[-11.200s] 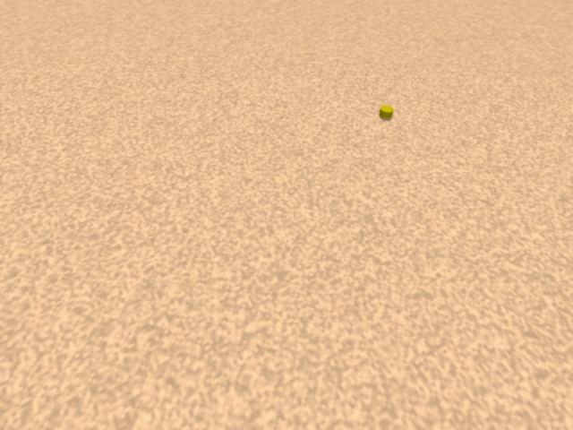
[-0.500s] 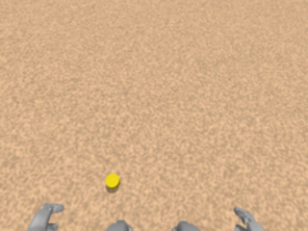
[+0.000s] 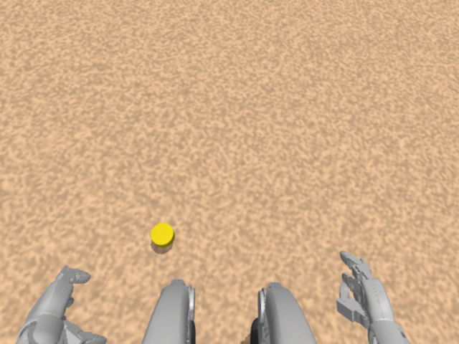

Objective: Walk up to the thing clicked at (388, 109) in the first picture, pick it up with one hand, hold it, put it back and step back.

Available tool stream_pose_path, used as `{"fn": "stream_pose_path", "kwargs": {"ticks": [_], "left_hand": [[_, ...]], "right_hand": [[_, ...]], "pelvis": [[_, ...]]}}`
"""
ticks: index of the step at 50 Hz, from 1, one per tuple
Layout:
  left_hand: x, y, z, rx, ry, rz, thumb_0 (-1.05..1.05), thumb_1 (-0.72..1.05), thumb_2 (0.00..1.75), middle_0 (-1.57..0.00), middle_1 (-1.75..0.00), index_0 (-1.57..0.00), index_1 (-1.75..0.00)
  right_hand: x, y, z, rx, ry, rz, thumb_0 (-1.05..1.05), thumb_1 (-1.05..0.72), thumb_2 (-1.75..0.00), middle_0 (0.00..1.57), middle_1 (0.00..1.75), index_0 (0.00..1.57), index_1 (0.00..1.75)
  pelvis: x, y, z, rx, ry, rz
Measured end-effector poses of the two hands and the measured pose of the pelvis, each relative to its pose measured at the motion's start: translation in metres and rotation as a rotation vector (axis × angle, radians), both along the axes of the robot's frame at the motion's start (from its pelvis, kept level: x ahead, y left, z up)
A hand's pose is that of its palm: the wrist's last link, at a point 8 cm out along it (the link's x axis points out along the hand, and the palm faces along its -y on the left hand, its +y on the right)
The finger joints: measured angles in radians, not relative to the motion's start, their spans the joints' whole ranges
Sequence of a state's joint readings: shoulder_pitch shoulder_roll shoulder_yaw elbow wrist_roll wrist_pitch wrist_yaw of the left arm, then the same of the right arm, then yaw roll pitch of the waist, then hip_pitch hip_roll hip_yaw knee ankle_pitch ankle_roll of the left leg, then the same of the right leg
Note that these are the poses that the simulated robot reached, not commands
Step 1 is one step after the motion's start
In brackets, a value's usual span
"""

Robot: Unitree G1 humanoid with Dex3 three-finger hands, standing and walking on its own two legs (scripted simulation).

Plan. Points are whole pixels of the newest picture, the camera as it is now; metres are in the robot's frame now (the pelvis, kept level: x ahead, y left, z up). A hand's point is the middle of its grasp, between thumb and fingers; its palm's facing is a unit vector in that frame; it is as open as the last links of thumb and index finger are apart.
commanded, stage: rise first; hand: left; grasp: from above
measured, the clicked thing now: (163, 235) +0.43 +0.22 -0.61
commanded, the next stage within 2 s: approach in 1.84 s
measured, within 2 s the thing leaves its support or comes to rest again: neither
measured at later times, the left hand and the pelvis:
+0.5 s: hand (118, 256) +0.31 +0.28 -0.34, palm faces -0.44 -0.29 -0.85, open 14.0 cm; pelvis -0.07 -0.01 -0.20, yaw -2 degrees
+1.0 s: hand (130, 240) +0.37 +0.28 -0.43, palm faces -0.45 -0.03 -0.89, open 14.2 cm; pelvis -0.07 +0.00 -0.27, yaw -5 degrees
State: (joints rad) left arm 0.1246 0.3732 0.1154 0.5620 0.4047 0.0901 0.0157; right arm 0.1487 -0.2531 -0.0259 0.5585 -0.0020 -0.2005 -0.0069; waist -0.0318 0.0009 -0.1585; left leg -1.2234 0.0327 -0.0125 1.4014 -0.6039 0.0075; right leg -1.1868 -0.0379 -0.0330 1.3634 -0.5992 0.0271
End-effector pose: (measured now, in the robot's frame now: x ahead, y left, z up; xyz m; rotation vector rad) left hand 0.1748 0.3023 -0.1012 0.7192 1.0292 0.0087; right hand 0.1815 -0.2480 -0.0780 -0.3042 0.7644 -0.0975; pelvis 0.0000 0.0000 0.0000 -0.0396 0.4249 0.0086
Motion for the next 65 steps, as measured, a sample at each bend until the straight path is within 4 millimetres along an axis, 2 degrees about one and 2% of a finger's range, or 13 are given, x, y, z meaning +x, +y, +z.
{"fn": "stream_pose_path", "kwargs": {"ticks": [6, 11, 17, 22, 30, 37, 46, 55, 65], "left_hand": [[0.035, -0.003, -0.054, 0.096, -0.068, -0.184, 0.00, -0.53, 0.98, -0.06, -1.10, -0.06, -1.10], [0.065, -0.004, -0.096, 0.201, -0.142, -0.304, 0.00, -0.53, 0.99, -0.06, -1.10, -0.06, -1.09], [0.100, -0.006, -0.140, 0.311, -0.189, -0.421, 0.00, -0.53, 1.00, -0.07, -1.09, -0.07, -1.09], [0.129, -0.009, -0.166, 0.362, -0.227, -0.489, 0.00, -0.52, 1.01, -0.09, -1.07, -0.08, -1.07], [0.156, -0.014, -0.201, 0.394, -0.221, -0.626, 0.00, -0.53, 1.03, -0.09, -1.06, -0.07, -1.06], [0.171, -0.015, -0.232, 0.429, -0.250, -0.725, 0.00, -0.54, 1.04, -0.08, -1.03, -0.07, -1.04], [0.193, -0.016, -0.263, 0.496, -0.285, -0.790, 0.00, -0.56, 1.05, -0.09, -0.98, -0.07, -0.99], [0.211, -0.027, -0.280, 0.524, -0.282, -0.825, 0.00, -0.54, 1.02, -0.10, -0.97, -0.09, -0.98], [0.223, -0.029, -0.296, 0.521, -0.278, -0.795, 0.00, -0.54, 1.01, -0.10, -1.00, -0.09, -1.00]], "right_hand": [[-0.008, -0.013, -0.064, -0.010, 0.052, 0.012, 0.01, -0.86, -0.89, 0.20, 0.30, 0.20, 0.30], [-0.026, -0.024, -0.127, -0.009, 0.127, 0.001, 0.01, -0.87, -0.90, 0.20, 0.30, 0.20, 0.30], [-0.067, -0.033, -0.195, -0.004, 0.241, -0.018, 0.01, -0.88, -0.90, 0.20, 0.30, 0.20, 0.30], [-0.111, -0.036, -0.233, -0.008, 0.332, -0.056, 0.01, -0.88, -0.90, 0.20, 0.30, 0.20, 0.30], [-0.176, -0.038, -0.254, -0.037, 0.459, -0.138, 0.01, -0.87, -0.90, 0.20, 0.30, 0.20, 0.30], [-0.205, -0.038, -0.263, -0.072, 0.562, -0.163, 0.01, -0.88, -0.90, 0.20, 0.30, 0.20, 0.30], [-0.205, -0.033, -0.283, -0.085, 0.614, -0.145, 0.01, -0.90, -0.90, 0.20, 0.30, 0.20, 0.30], [-0.196, -0.028, -0.303, -0.062, 0.618, -0.118, 0.00, -0.91, -0.90, 0.20, 0.30, 0.20, 0.30], [-0.201, -0.030, -0.311, -0.059, 0.662, -0.106, 0.00, -0.91, -0.90, 0.20, 0.30, 0.20, 0.30]], "pelvis": [[-0.014, -0.003, -0.055, 0.003, 0.090, -0.005], [-0.030, -0.007, -0.103, 0.004, 0.140, -0.009], [-0.052, -0.012, -0.154, 0.000, 0.165, -0.017], [-0.067, -0.013, -0.188, -0.010, 0.159, -0.026], [-0.078, -0.008, -0.220, -0.035, 0.149, -0.037], [-0.077, -0.002, -0.241, -0.056, 0.155, -0.040], [-0.074, 0.002, -0.265, -0.070, 0.163, -0.041], [-0.070, 0.001, -0.278, -0.069, 0.173, -0.049], [-0.064, -0.003, -0.287, -0.066, 0.182, -0.057]]}}
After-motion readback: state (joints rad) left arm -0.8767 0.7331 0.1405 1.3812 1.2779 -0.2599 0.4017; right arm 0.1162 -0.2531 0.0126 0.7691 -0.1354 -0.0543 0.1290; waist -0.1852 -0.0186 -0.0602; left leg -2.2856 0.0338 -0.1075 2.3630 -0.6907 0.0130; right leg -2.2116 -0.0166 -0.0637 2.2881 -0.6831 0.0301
